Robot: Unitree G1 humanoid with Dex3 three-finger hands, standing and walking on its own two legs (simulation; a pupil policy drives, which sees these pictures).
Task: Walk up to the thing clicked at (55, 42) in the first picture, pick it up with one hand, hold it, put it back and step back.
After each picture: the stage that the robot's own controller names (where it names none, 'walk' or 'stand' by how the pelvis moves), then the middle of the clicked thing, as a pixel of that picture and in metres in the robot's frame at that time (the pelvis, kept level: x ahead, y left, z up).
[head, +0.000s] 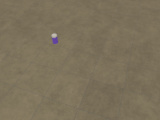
stand; (54, 38) +1.55 +0.30 -0.72
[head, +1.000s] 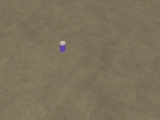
walk; (62, 46) +1.43 +0.10 -0.70
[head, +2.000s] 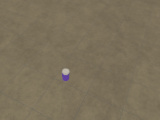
walk; (65, 74) +0.90 +0.09 -0.71
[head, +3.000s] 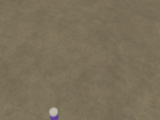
walk; (53, 114) +0.56 +0.16 -0.71
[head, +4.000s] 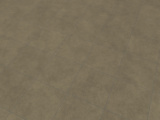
stand; out of the picture +0.40 +0.15 -0.70
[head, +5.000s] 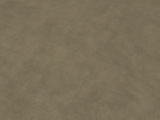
stand; out of the picture +0.38 +0.16 -0.72
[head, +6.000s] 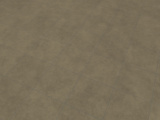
stand; out of the picture +0.36 +0.17 -0.71
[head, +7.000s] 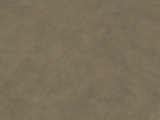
stand; out of the picture +0.38 +0.17 -0.72
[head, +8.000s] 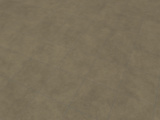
stand; out of the picture +0.38 +0.16 -0.73
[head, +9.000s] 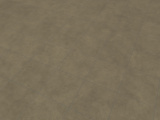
stand; out of the picture +0.37 +0.16 -0.73
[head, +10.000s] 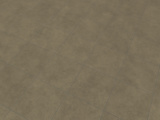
go down; out of the picture +0.39 +0.15 -0.71
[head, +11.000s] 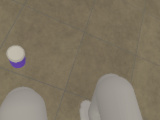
go down; (17, 57) +0.48 +0.18 -0.29
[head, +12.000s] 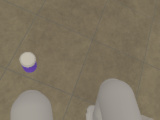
close in; (28, 62) +0.48 +0.16 -0.32
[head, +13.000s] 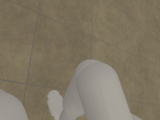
close in; out of the picture +0.47 +0.21 -0.24
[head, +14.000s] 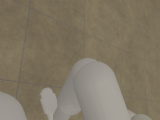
close; out of the picture +0.46 +0.22 -0.24
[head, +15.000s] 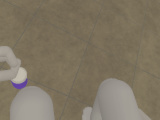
lift; (19, 78) +0.40 +0.20 -0.29
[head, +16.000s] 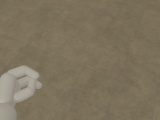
hold; out of the picture +0.34 +0.16 -0.64
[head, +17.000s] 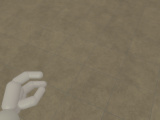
hold; out of the picture +0.33 +0.18 -0.67
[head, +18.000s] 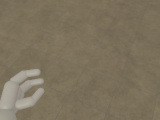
stand; out of the picture +0.33 +0.18 -0.67
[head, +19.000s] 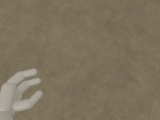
stand; out of the picture +0.33 +0.18 -0.66
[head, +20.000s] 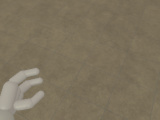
stand; out of the picture +0.33 +0.17 -0.66
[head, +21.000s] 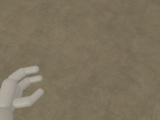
stand; out of the picture +0.32 +0.17 -0.66
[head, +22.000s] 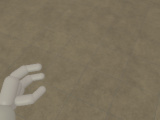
stand; out of the picture +0.32 +0.17 -0.67
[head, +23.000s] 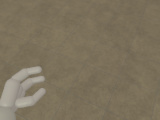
stand; out of the picture +0.32 +0.18 -0.67
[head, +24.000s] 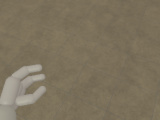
stand; out of the picture +0.33 +0.18 -0.66
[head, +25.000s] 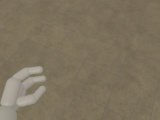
stand; out of the picture +0.32 +0.18 -0.66
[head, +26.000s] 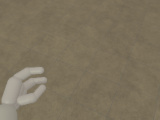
stand; out of the picture +0.31 +0.17 -0.68
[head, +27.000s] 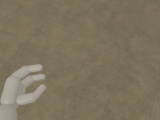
stand; out of the picture +0.33 +0.18 -0.66
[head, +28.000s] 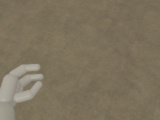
stand; out of the picture +0.32 +0.18 -0.68
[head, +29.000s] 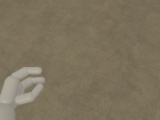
stand; out of the picture +0.31 +0.17 -0.68
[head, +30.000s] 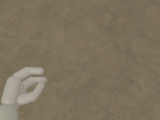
stand; out of the picture +0.32 +0.18 -0.67
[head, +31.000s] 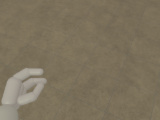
stand; out of the picture +0.31 +0.18 -0.68
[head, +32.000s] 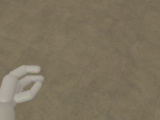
stand; out of the picture +0.32 +0.17 -0.68
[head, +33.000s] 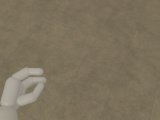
close; out of the picture +0.33 +0.17 -0.65
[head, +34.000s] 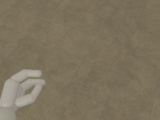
stand; out of the picture +0.32 +0.17 -0.66
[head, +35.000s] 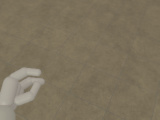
stand; out of the picture +0.32 +0.18 -0.67
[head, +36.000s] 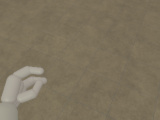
stand; out of the picture +0.31 +0.17 -0.68
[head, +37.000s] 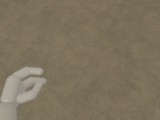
close; out of the picture +0.31 +0.17 -0.68
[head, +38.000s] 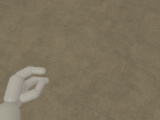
close; out of the picture +0.32 +0.18 -0.68
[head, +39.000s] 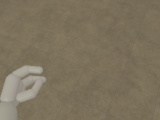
close; out of the picture +0.32 +0.17 -0.68
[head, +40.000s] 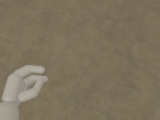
close; out of the picture +0.32 +0.17 -0.68
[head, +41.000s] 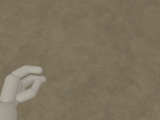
close; out of the picture +0.31 +0.18 -0.67
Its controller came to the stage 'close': yes
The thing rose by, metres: 0.03
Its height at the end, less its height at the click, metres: +0.00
